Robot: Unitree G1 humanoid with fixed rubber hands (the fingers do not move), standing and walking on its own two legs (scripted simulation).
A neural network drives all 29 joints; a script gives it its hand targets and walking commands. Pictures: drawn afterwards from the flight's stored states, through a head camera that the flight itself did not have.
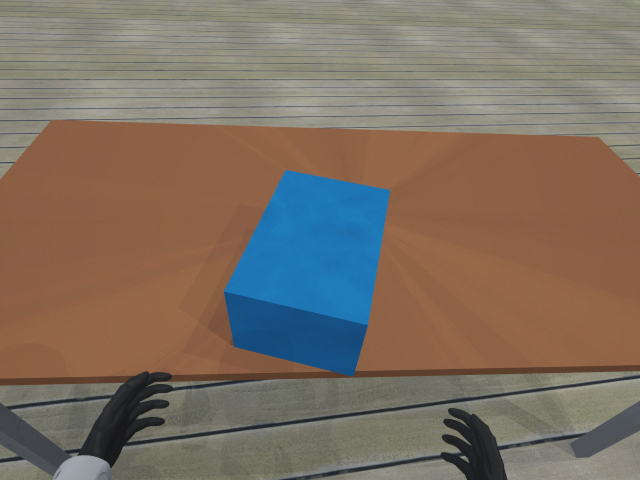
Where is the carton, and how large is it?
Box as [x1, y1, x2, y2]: [224, 170, 389, 376]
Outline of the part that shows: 285,170 224,290 234,346 352,376 368,321 389,190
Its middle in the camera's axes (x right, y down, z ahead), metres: -0.01 +0.05 +0.65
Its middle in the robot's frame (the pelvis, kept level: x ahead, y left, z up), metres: +0.46 +0.04 -0.03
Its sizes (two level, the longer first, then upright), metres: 0.286 0.194 0.148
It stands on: a table, 0.68 m high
